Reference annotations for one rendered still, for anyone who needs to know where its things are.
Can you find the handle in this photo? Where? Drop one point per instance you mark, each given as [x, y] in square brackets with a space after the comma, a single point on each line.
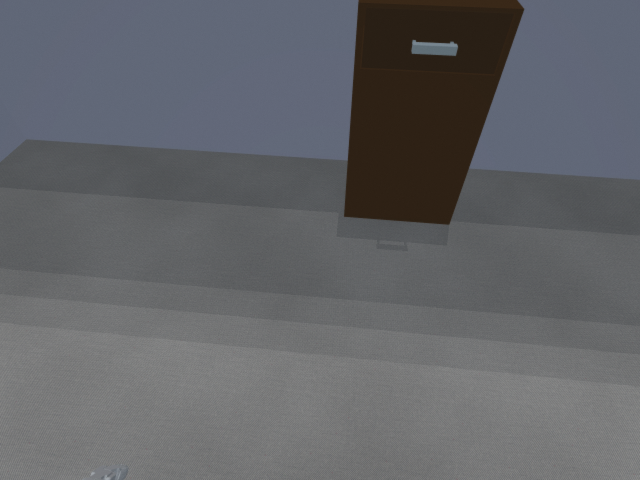
[449, 49]

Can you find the cabinet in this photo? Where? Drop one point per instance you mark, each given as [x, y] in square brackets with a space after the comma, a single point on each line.
[413, 133]

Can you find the drawer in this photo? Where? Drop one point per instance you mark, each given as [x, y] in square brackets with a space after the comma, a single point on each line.
[389, 32]

